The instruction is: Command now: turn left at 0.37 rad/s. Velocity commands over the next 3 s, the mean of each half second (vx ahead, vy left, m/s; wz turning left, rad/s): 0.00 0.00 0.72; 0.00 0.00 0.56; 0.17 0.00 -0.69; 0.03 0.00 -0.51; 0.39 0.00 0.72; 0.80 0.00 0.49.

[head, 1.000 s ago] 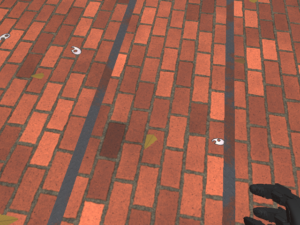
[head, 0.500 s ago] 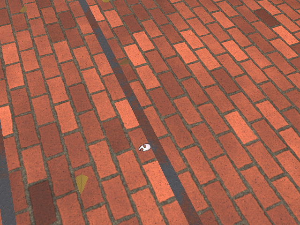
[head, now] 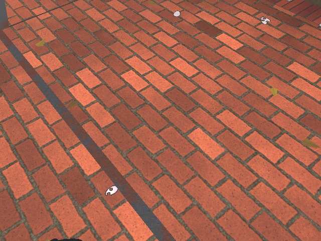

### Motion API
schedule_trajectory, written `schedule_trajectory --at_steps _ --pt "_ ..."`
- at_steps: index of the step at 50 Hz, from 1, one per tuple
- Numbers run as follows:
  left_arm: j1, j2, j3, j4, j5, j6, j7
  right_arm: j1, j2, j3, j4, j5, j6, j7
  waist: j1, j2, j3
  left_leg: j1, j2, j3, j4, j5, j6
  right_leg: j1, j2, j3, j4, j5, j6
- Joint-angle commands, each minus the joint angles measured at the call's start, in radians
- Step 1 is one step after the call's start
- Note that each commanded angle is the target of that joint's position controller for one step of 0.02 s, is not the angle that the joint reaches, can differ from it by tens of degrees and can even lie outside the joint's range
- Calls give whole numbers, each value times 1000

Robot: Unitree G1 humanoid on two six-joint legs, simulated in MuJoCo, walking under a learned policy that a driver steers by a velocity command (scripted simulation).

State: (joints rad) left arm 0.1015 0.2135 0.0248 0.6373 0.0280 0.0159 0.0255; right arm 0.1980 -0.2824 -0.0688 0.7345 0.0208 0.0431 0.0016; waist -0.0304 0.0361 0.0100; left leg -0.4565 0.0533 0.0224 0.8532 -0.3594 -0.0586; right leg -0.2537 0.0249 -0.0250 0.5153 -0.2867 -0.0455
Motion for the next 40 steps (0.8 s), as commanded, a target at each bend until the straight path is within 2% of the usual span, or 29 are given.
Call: schedule_trajectory --at_steps 1,5,7,8,9,10,11,12,13,14,16,18,20,23,27,29,30,31,32,33,34,35,36,37,38,40 --pt "41 225 78 -32 -11 3 12 -97 -118 -26 -123 8 -12 6 77 -170 -24 -65 14 7 3 -79 14 104 -350 206 -133 406 -207" --pt "4 218 86 -32 -26 8 22 -43 -87 -23 -128 12 -9 20 51 -157 -52 -15 1 49 -91 -72 42 148 -360 158 -65 523 -177" --pt "-21 211 91 -30 -42 13 26 17 -81 -29 -117 13 -12 25 10 -145 -75 101 -38 84 -278 82 76 121 -322 78 22 490 -113" --pt "16 188 92 -16 -43 10 25 54 -115 -44 -112 4 -15 17 4 -67 -86 203 -33 5 -386 265 117 55 -261 8 149 362 -41" --pt "-7 140 81 -60 -6 2 22 97 -266 -86 -127 -5 -24 -2 19 232 -111 396 196 -368 -422 741 243 -224 -115 -106 465 26 77" --pt "-149 127 70 -114 8 -9 19 144 -278 -83 -137 -36 -38 6 -51 302 -153 482 324 -631 -480 891 441 -457 53 26 666 -417 116" --pt "-142 153 78 -102 -7 -18 13 135 -254 -74 -145 -46 -54 10 -53 145 -179 512 314 -567 -483 819 441 -493 17 122 767 -403 109" --pt "-126 154 79 -86 -21 -21 11 82 -232 -71 -147 -30 -62 1 -15 74 -148 498 250 -482 -464 762 383 -509 0 137 771 -312 101" --pt "-109 155 81 -70 -20 -21 15 28 -213 -67 -157 -6 -56 -9 11 20 -118 470 200 -421 -457 721 331 -521 -13 135 720 -230 105" --pt "-103 169 87 -65 -14 -20 21 -12 -193 -60 -169 12 -45 -22 27 24 -115 443 170 -389 -462 688 301 -496 -26 141 669 -168 111" --pt "-84 145 82 -54 -19 -22 13 -19 -189 -58 -181 10 -25 -38 38 48 -129 407 124 -371 -464 694 288 -432 6 126 624 -95 131" --pt "-80 134 77 -44 -25 -27 10 -3 -200 -63 -185 5 -17 -46 31 48 -137 417 104 -381 -459 664 280 -417 28 129 515 -58 142" --pt "-95 131 74 -41 -27 -32 9 -1 -212 -69 -189 8 -11 -52 25 63 -133 405 92 -411 -450 600 269 -392 43 141 406 -32 150" --pt "-104 143 77 -33 -30 -39 3 -24 -222 -74 -207 6 0 -54 20 105 -118 341 71 -469 -440 501 253 -320 62 154 288 -8 149" --pt "-98 169 85 -28 -35 -57 -9 -50 -223 -75 -227 6 8 -45 13 152 -116 319 56 -564 -407 513 241 -232 75 174 156 -19 132" --pt "-64 188 95 -18 -39 -68 -17 -78 -220 -74 -241 12 10 -42 27 169 -120 311 37 -605 -381 513 224 -151 71 175 38 -4 116" --pt "-34 196 101 -6 -41 -73 -20 -101 -216 -72 -248 17 12 -41 46 168 -119 287 12 -608 -361 470 205 -76 64 161 -66 65 106" --pt "1 209 110 8 -39 -75 -20 -113 -199 -65 -256 20 13 -41 60 146 -126 233 -26 -591 -322 362 174 39 22 162 -170 185 89" --pt "8 256 119 1 -27 -69 -14 -38 -138 -47 -249 8 14 -37 21 -14 -180 132 -106 -494 -159 5 128 193 -167 316 -186 249 14" --pt "-14 303 122 -5 3 -57 -12 28 -125 -43 -268 7 9 -32 -44 -301 -140 -87 -247 -306 40 -342 71 241 -362 570 -200 456 -150" --pt "-17 256 116 -19 11 -61 -11 34 -226 -70 -253 -3 0 -27 -22 -272 -116 -159 -148 -263 252 -301 21 192 -444 628 -210 429 -230" --pt "-46 204 101 -36 4 -59 -2 13 -270 -85 -232 6 1 -24 -13 -199 -89 -159 -104 -229 326 -213 3 145 -386 502 -201 350 -211" --pt "-67 178 91 -39 -7 -50 7 3 -258 -85 -216 3 9 -26 -12 -152 -66 -148 -85 -206 359 -143 -11 108 -310 401 -192 266 -172" --pt "-68 172 84 -38 -19 -43 15 -3 -230 -76 -213 -3 15 -26 -1 -137 -57 -155 -79 -183 406 -96 -21 95 -277 348 -193 252 -159" --pt "-56 178 80 -31 -21 -35 22 -6 -190 -61 -217 -1 16 -21 6 -133 -42 -157 -74 -147 411 -78 -28 81 -258 300 -200 298 -163" --pt "0 198 82 -13 -13 -25 26 -48 -141 -38 -235 3 7 -20 41 -153 -50 -160 -68 -101 324 -71 -33 124 -239 240 -201 383 -179"
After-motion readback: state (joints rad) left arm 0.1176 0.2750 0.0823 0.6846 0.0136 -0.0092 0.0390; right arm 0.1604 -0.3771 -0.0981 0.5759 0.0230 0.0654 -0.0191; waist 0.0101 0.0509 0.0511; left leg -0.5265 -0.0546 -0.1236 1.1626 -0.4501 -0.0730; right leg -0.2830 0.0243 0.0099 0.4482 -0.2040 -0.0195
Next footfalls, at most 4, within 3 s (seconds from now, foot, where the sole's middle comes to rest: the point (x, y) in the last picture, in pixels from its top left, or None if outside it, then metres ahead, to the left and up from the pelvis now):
0.16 left None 0.02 0.13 -0.77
0.64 right None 0.18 -0.03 -0.77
0.98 left None -0.02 0.15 -0.77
1.40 right None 0.29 0.00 -0.77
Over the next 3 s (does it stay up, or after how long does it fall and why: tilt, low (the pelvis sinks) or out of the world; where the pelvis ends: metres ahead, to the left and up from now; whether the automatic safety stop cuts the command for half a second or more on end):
stays up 0.64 0.39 0.00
